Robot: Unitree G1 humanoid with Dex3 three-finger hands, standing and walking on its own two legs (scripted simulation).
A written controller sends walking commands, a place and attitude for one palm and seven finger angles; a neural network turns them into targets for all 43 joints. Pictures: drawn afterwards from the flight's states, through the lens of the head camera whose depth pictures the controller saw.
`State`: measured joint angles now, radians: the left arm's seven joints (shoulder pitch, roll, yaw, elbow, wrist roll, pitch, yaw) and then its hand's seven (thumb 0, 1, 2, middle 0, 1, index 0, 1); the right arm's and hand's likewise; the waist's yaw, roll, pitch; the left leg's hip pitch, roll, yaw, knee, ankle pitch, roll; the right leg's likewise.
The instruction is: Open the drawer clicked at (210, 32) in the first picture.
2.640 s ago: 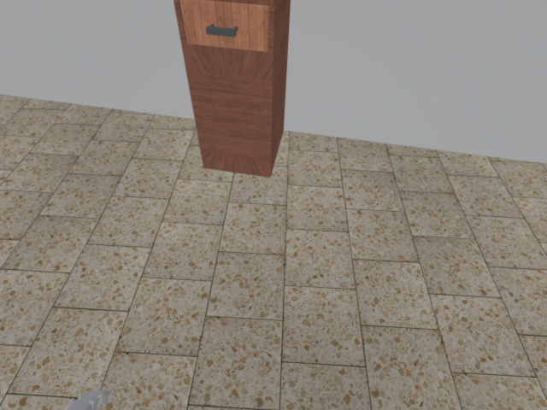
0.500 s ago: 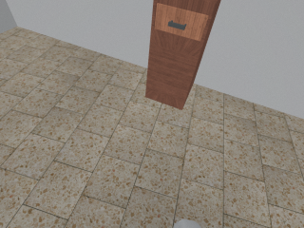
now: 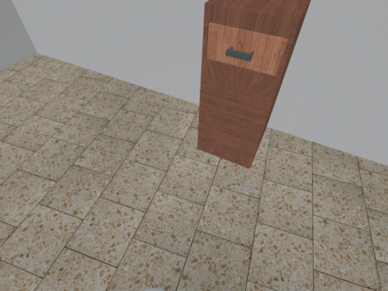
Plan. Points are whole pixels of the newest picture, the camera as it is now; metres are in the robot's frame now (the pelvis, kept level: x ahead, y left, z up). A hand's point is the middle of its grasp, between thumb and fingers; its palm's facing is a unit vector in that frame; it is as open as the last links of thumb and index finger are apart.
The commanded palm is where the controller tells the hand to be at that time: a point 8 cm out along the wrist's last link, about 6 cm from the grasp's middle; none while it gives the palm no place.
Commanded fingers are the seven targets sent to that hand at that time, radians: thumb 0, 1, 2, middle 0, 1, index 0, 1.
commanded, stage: walk to a spot facing it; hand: left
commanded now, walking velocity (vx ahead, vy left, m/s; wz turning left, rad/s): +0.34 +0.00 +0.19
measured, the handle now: (240, 52) +1.03 -0.16 +0.00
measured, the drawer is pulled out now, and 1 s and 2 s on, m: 0.00 0.00 0.00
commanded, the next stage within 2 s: turn to face it in 0.16 s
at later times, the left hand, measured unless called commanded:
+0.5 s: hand out of the picture +0.12 +0.20 -0.17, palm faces +0.10 -0.98 -0.14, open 7.4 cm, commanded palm none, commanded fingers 0.00 0.90 0.90 -0.20 -0.30 -0.20 -0.30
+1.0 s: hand (141, 203) +0.37 +0.17 -0.14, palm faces -0.21 -0.93 -0.30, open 7.4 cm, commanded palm none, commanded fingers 0.00 0.90 0.90 -0.20 -0.30 -0.20 -0.30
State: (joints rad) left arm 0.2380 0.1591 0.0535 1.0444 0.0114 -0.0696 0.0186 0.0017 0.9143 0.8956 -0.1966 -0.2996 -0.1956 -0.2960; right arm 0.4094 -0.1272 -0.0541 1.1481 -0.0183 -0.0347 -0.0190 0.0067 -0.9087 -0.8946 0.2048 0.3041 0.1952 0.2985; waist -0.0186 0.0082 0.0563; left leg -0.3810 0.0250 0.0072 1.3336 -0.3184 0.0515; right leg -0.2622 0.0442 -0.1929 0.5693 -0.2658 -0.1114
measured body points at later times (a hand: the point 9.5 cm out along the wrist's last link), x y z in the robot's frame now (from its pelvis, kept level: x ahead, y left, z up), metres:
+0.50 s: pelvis +0.21 +0.05 +0.01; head +0.23 +0.07 +0.45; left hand +0.11 +0.25 -0.15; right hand +0.33 -0.14 -0.13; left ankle +0.26 +0.14 -0.72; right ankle +0.11 -0.06 -0.63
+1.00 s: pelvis +0.23 +0.00 +0.01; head +0.25 -0.05 +0.46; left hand +0.38 +0.22 -0.11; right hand +0.20 -0.26 -0.16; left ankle +0.25 +0.15 -0.65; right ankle +0.25 -0.09 -0.72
